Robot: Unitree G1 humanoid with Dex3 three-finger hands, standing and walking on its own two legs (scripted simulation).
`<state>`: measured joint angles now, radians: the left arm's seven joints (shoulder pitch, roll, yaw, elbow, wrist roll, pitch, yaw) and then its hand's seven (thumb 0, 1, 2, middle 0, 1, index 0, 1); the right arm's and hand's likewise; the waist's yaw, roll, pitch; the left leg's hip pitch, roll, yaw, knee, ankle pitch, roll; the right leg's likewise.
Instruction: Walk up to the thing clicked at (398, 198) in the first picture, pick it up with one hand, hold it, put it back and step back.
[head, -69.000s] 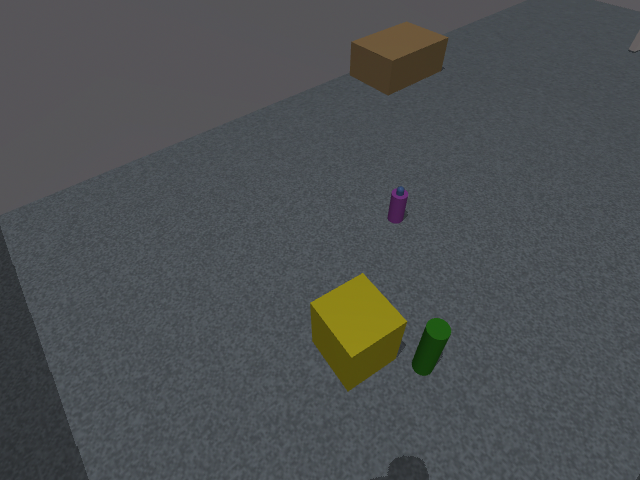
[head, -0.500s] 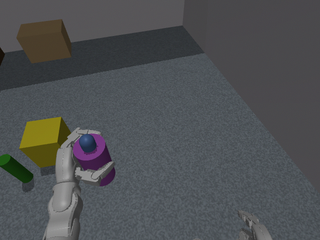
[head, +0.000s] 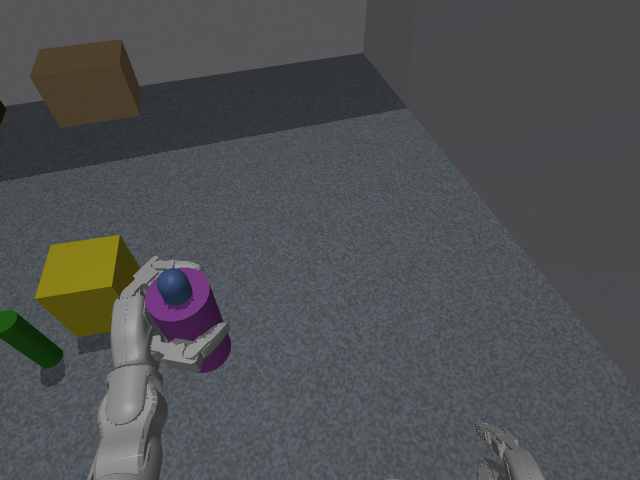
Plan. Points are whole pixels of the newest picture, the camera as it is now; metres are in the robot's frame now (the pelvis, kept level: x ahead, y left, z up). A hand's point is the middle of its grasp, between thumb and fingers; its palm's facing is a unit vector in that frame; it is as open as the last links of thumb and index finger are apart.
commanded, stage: crouch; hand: left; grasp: from the side
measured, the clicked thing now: (190, 317) +0.32 +0.17 +0.04
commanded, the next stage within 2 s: lower in 1.80 s
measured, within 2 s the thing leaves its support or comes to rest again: neither
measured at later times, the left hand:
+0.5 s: hand (206, 366) +0.33 +0.19 -0.16, palm faces +0.18 -0.98 -0.03, open 9.9 cm
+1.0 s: hand (214, 411) +0.33 +0.22 -0.38, palm faces +0.27 -0.96 -0.04, open 9.9 cm
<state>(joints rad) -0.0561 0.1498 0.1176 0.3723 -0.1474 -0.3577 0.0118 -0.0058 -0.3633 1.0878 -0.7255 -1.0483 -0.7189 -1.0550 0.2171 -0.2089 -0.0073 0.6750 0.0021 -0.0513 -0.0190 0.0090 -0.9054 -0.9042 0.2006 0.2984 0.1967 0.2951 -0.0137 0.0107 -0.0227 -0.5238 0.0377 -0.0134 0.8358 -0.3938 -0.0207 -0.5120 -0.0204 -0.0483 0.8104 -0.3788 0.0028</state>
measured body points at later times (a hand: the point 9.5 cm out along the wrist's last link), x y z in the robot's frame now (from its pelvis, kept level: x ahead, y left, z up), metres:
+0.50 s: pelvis -0.03 +0.00 -0.14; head +0.11 +0.03 +0.29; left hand +0.32 +0.25 -0.15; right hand +0.11 -0.27 -0.25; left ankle +0.02 +0.13 -0.70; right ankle +0.02 -0.12 -0.70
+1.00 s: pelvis -0.07 +0.00 -0.33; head +0.13 +0.04 +0.07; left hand +0.31 +0.27 -0.37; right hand +0.07 -0.26 -0.46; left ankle +0.02 +0.13 -0.70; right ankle +0.02 -0.12 -0.70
